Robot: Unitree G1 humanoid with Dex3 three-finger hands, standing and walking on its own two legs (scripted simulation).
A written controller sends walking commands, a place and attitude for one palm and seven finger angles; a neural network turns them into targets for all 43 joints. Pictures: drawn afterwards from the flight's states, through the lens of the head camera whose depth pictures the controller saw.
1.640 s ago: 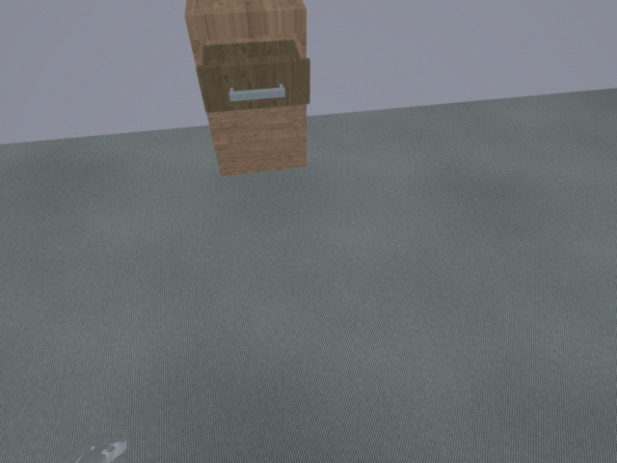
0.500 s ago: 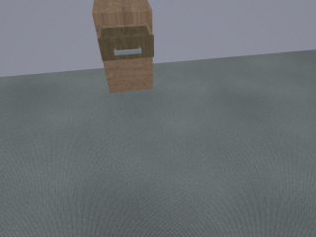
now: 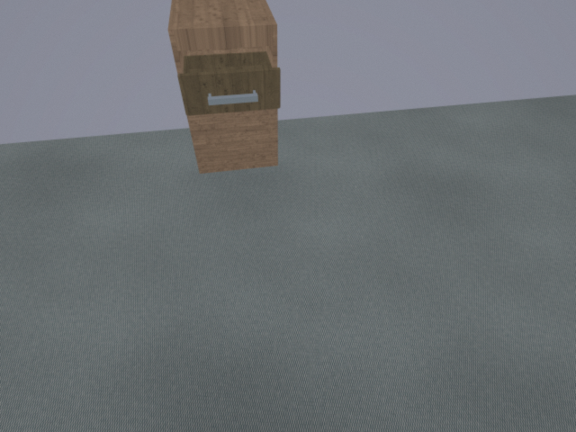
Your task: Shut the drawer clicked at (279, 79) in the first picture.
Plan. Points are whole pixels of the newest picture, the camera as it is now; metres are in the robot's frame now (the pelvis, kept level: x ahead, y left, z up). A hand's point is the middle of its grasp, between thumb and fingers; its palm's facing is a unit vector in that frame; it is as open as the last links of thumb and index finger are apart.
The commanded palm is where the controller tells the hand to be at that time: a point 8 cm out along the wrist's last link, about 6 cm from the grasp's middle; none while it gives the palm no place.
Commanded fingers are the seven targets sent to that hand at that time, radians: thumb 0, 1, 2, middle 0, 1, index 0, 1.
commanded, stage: walk to a spot facing it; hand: left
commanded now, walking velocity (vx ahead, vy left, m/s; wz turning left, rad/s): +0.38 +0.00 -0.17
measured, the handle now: (232, 96) +1.30 +0.30 -0.20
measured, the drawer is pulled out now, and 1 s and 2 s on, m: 0.22 0.22 0.22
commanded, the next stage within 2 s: turn to face it in 1.54 s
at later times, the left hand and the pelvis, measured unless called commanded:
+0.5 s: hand (196, 394) +0.22 +0.18 -0.18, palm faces -0.13 -0.98 -0.17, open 7.3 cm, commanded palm none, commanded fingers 0.00 0.90 0.90 -0.20 -0.30 -0.20 -0.30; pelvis +0.14 +0.00 -0.01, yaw -6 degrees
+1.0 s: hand (236, 341) +0.32 +0.12 -0.18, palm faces +0.04 -0.99 -0.15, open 7.3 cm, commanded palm none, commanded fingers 0.00 0.90 0.90 -0.20 -0.30 -0.20 -0.30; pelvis +0.35 -0.04 -0.01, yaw -3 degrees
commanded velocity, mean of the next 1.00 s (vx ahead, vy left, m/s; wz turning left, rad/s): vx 0.38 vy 0.00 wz -0.03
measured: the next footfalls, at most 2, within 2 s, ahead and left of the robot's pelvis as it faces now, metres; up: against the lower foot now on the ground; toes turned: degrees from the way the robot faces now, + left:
right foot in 0.58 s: +0.32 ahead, -0.13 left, +0.00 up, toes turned -15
left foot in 1.12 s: +0.55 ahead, +0.07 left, +0.00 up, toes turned +7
